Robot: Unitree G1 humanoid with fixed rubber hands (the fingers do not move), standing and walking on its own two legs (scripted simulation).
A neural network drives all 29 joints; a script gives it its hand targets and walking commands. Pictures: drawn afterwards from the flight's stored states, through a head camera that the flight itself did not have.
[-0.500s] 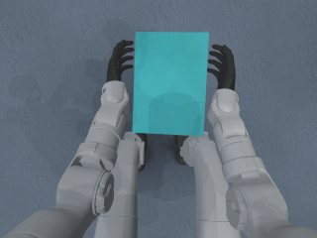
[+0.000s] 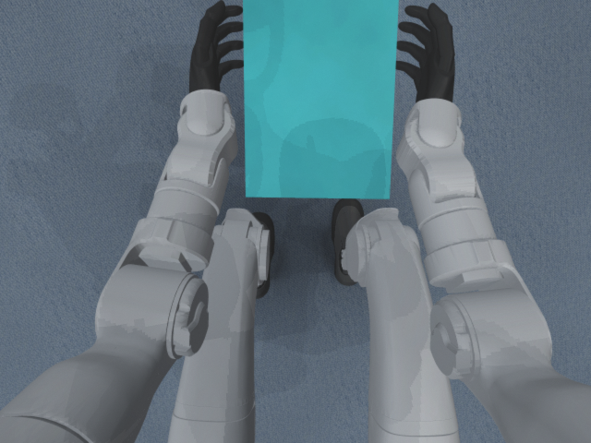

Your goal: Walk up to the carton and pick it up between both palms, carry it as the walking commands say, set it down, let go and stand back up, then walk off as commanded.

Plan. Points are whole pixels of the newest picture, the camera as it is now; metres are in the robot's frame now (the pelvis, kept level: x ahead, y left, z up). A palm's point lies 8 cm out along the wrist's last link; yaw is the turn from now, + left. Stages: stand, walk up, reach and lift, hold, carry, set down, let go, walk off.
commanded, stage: set down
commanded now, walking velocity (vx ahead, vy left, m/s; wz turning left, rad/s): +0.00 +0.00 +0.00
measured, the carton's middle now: (320, 111) +0.45 -0.01 -0.25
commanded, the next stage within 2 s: none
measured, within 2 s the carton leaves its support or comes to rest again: neither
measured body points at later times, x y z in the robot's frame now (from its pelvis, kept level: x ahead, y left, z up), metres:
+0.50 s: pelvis -0.02 +0.00 -0.07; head +0.34 -0.01 +0.19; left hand +0.51 +0.12 -0.25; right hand +0.51 -0.12 -0.24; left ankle +0.11 +0.13 -0.53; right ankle +0.15 -0.09 -0.53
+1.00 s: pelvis -0.02 +0.00 -0.16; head +0.35 -0.01 +0.08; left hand +0.54 +0.13 -0.33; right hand +0.55 -0.12 -0.32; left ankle +0.11 +0.13 -0.53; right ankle +0.15 -0.09 -0.53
